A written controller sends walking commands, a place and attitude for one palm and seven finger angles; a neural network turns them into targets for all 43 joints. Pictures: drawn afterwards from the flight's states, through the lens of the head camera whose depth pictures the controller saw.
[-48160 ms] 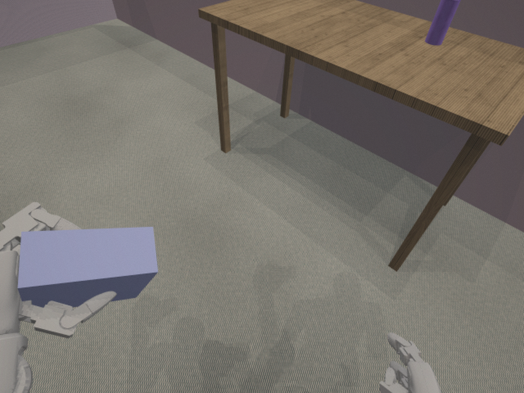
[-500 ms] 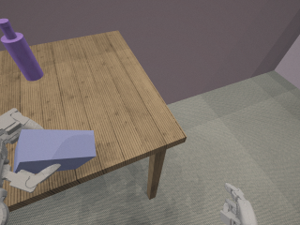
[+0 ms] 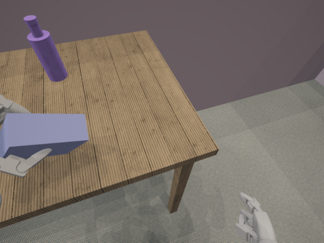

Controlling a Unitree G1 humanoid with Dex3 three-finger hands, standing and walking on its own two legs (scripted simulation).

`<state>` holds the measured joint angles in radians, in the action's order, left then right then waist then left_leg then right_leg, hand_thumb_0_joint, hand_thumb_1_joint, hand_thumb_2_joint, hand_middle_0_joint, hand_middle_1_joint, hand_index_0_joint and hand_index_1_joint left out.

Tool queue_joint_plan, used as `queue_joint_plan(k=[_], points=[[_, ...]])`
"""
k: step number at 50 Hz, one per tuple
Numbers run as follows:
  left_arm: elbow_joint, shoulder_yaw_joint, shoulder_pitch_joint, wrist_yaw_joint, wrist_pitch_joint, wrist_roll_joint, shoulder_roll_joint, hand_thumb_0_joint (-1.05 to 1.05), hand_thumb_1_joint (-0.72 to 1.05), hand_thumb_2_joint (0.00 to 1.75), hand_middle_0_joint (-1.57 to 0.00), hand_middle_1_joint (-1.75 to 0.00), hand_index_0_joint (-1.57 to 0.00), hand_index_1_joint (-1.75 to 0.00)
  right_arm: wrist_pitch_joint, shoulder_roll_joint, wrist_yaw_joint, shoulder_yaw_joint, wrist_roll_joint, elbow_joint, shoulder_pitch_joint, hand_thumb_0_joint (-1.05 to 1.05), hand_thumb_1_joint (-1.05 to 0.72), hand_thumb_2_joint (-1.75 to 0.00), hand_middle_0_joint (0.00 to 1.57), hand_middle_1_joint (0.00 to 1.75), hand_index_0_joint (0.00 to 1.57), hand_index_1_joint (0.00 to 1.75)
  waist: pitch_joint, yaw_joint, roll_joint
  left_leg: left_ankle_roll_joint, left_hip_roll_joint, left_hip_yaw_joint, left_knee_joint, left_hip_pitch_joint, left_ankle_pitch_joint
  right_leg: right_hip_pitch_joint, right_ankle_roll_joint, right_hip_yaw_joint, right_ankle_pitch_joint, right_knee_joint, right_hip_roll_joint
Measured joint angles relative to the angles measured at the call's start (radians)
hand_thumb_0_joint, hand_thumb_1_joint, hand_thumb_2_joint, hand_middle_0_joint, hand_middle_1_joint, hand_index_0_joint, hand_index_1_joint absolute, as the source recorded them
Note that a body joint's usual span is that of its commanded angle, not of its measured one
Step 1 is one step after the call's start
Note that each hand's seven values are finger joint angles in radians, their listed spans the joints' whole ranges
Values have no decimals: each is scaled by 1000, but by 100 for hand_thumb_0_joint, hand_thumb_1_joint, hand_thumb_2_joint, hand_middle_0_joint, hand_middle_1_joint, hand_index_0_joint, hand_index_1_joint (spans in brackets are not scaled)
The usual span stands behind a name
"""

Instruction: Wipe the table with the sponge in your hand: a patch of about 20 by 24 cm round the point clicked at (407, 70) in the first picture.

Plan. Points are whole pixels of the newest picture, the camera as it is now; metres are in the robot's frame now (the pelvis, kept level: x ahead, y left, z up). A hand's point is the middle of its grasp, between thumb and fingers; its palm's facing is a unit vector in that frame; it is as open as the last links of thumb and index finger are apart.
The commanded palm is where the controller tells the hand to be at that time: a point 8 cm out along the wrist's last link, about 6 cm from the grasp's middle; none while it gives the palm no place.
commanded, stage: come to a stop and stand still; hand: left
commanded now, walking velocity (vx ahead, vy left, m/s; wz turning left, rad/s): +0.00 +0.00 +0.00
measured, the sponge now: (54, 137) +0.27 +0.26 +0.14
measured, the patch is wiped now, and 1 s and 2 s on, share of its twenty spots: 1.00 1.00 1.00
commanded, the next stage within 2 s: look again from close up in 0.56 s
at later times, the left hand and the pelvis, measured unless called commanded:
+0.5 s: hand (2, 150) +0.22 +0.32 +0.16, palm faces +0.41 -0.85 -0.33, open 9.7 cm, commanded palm +0.16 +0.35 +0.17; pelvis +0.00 +0.07 +0.00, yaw +0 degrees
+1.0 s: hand (12, 157) +0.21 +0.30 +0.16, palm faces +0.39 -0.85 -0.36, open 9.7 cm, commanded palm +0.15 +0.33 +0.17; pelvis +0.00 +0.05 +0.00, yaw +0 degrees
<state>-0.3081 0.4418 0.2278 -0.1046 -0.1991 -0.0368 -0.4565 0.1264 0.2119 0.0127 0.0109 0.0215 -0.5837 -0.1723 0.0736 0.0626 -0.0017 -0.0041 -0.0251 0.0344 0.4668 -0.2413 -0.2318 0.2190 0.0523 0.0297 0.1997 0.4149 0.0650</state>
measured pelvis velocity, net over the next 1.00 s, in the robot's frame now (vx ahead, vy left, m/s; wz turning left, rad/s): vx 0.00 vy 0.05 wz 0.01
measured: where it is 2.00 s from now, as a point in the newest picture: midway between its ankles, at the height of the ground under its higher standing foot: outside the picture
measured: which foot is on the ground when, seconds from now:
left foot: down 0.00-1.00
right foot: down 0.00-1.00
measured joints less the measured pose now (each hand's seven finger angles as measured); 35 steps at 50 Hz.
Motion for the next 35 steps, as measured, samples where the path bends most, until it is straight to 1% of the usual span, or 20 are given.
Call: queue_joint_plan(k=[2,4,7,10,12,14,17,20,23,26,31,35], points=[[-37,-16,39,-12,6,-6,45,0,-50,109,-78,-141,-79,-137,7,5,-17,0,-2,17,12,2,-91,-90,20,30,21,30,1,-19,6,-14,14,15,0,0,2,6,-16,-14,2,11,-14],[-90,-59,113,-9,0,-8,79,0,-49,109,-78,-142,-79,-137,9,3,-22,-4,-4,26,17,1,-91,-90,20,30,21,30,-9,-36,5,-30,26,28,0,1,2,11,-30,-26,4,17,-26],[-144,-124,202,14,-8,-3,95,0,-49,109,-78,-142,-79,-137,5,-9,-11,-11,-10,35,2,1,-91,-90,20,30,21,30,-24,-53,-11,-48,42,32,0,3,2,9,-45,-31,6,20,-42],[-151,-127,224,25,-15,3,70,0,-50,109,-78,-141,-79,-137,2,-23,7,-21,-13,34,-20,1,-91,-90,20,30,21,30,-30,-51,-38,-61,57,30,-1,5,3,8,-56,-29,10,27,-58],[-137,-106,201,23,-18,7,54,0,-50,109,-79,-141,-80,-137,5,-29,14,-25,-13,32,-35,1,-91,-90,20,30,21,30,-27,-42,-50,-69,67,26,3,4,3,7,-61,-24,15,34,-67],[-125,-78,169,15,-18,11,50,0,-50,109,-79,-141,-80,-136,13,-32,14,-29,-13,23,-43,1,-91,-90,20,30,21,30,-23,-30,-56,-75,73,25,6,6,2,5,-63,-23,18,40,-73],[-124,-57,130,0,-21,15,69,0,-50,109,-79,-141,-80,-137,23,-34,5,-35,-17,8,-50,1,-91,-90,20,30,21,30,-21,-19,-54,-83,79,24,9,9,0,-4,-68,-22,16,32,-79],[-133,-67,117,-9,-27,20,98,0,-50,109,-79,-141,-79,-137,28,-37,-6,-40,-18,-5,-47,2,-91,-90,20,30,21,30,-25,-15,-50,-88,83,29,3,16,0,-11,-68,-27,11,22,-82],[-135,-91,119,-6,-26,29,115,0,-50,109,-78,-141,-79,-137,25,-41,-12,-43,-21,-8,-40,2,-90,-90,20,30,21,30,-28,-19,-46,-92,85,34,-4,20,1,-16,-68,-32,8,12,-84],[-129,-103,132,1,-22,32,110,0,-50,109,-78,-141,-79,-137,16,-48,-12,-44,-23,-3,-30,2,-90,-90,20,30,21,30,-27,-33,-42,-93,85,35,-8,23,2,-22,-72,-33,2,0,-84],[-142,-90,161,10,-15,25,77,0,-50,109,-79,-141,-79,-137,8,-50,-8,-41,-21,10,-21,2,-90,-90,20,30,21,30,-18,-50,-42,-91,84,34,-8,25,1,-26,-77,-33,1,-5,-83],[-160,-77,183,9,-16,18,64,0,-50,109,-79,-141,-79,-137,2,-40,-5,-34,-17,11,-23,1,-91,-90,20,30,21,30,-15,-50,-40,-87,79,30,-5,26,-1,-32,-83,-29,-2,-12,-79]])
